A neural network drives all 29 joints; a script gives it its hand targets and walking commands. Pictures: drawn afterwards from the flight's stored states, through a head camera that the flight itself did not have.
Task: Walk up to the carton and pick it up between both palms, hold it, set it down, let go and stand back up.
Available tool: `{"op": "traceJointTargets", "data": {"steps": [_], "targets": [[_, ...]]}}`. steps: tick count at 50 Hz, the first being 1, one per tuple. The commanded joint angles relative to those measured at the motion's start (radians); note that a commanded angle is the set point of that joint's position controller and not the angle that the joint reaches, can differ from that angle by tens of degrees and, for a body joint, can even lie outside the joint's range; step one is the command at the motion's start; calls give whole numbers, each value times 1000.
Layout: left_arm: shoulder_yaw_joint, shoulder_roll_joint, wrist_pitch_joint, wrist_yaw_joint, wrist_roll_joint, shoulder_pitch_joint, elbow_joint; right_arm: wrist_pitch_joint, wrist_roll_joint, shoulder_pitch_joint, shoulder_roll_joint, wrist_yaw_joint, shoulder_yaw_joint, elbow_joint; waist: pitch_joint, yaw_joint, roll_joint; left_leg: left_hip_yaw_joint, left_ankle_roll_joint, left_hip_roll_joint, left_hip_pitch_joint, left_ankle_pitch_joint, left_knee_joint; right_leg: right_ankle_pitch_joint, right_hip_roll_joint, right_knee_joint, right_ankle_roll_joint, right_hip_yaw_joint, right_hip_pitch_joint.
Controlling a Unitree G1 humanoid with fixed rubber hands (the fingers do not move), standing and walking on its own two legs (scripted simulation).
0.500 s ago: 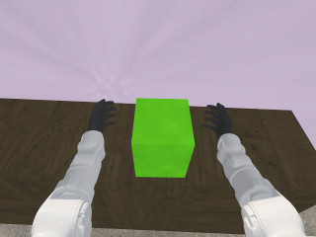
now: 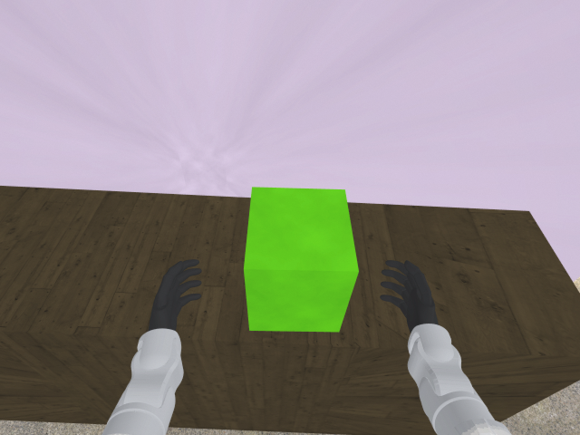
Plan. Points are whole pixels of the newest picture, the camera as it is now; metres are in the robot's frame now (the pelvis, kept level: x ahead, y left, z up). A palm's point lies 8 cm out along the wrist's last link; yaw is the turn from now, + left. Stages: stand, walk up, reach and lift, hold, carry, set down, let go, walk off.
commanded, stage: set down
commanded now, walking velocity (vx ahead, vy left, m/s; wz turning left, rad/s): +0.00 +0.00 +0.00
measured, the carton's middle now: (296, 261) +0.42 -0.02 -0.03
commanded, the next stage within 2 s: let go in 1.50 s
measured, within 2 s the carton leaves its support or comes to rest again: neither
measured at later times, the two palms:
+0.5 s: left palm (153, 385) +0.22 +0.19 -0.04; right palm (427, 379) +0.22 -0.19 -0.04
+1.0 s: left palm (135, 408) +0.20 +0.21 -0.06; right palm (437, 408) +0.19 -0.20 -0.05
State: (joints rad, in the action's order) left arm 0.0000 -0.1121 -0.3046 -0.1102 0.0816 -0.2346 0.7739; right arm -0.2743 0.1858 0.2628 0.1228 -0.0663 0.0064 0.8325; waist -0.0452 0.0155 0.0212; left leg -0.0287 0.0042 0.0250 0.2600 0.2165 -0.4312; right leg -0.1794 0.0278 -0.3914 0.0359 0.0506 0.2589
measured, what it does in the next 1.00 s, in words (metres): stands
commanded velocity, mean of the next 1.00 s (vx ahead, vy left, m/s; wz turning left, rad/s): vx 0.00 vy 0.00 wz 0.00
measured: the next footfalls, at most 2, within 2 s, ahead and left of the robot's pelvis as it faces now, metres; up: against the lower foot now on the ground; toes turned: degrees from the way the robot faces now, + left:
none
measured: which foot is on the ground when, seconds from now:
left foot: down 0.00-1.00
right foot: down 0.00-1.00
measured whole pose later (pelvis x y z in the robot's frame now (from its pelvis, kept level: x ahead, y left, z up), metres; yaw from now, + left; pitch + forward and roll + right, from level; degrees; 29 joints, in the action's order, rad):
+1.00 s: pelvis +0.02 +0.01 +0.00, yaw -2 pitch -3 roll +0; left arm -0.04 -0.17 -0.06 -0.07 0.04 0.21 0.48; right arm -0.26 0.07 -0.20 0.13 0.01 0.01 0.65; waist 0.04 -0.03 0.03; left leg -0.06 0.00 0.02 0.05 0.23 -0.34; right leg -0.20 0.03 -0.33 0.03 0.00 0.08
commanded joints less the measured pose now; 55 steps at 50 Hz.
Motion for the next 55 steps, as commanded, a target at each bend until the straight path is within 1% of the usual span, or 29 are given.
{"op": "traceJointTargets", "data": {"steps": [1,11,16,18,20,23,25,29,33,37,45,55], "targets": [[-8,-61,-77,-2,4,-178,-191,-68,-14,212,91,12,19,-198,-278,-2,-17,41,21,-35,-89,-239,34,188,-7,38,-13,-93,-164],[-47,-58,-140,-7,1,32,-256,-144,-31,10,79,37,19,-233,-198,-5,-22,42,26,-32,-87,-220,42,181,-7,37,-4,-95,-169],[-63,-61,-157,-8,-1,125,-293,-185,-39,-83,73,46,21,-250,-157,-7,-21,38,29,-31,-89,-202,45,167,-7,33,-1,-93,-173],[-65,-66,-153,-8,-1,145,-298,-192,-45,-105,72,50,23,-247,-134,-8,-20,34,27,-29,-87,-176,53,142,-10,35,0,-93,-171],[-65,-75,-133,-9,2,146,-304,-185,-56,-110,70,53,28,-245,-108,-10,-15,27,20,-25,-79,-129,70,98,-17,40,3,-95,-168],[-68,-88,-70,-13,11,134,-335,-149,-72,-110,71,58,35,-266,-85,-15,-8,13,10,-15,-72,-71,96,41,-27,46,7,-98,-175],[-73,-96,-35,-14,17,156,-365,-130,-71,-135,73,62,34,-292,-91,-19,-8,6,10,-13,-82,-84,101,61,-29,45,7,-98,-192],[-57,-103,26,-4,3,216,-371,-104,-72,-203,76,67,27,-281,-77,-29,-20,-2,15,-13,-115,-132,110,110,-30,55,10,-99,-215],[-43,-102,85,11,-13,256,-375,-83,-81,-254,79,68,24,-277,-43,-37,-17,-12,16,-14,-142,-158,124,118,-30,76,10,-96,-216],[-35,-107,133,22,-22,282,-397,-60,-88,-290,86,69,24,-298,-19,-42,-13,-21,17,-15,-159,-179,132,131,-29,91,8,-91,-215],[-20,-127,197,35,-36,329,-439,-27,-107,-351,101,75,30,-329,-3,-45,-18,-32,20,-14,-188,-215,131,162,-26,103,5,-84,-210],[-2,-145,259,56,-54,379,-437,-7,-129,-399,119,81,33,-301,2,-46,-29,-34,25,-11,-224,-265,117,167,-20,113,4,-69,-189]]}}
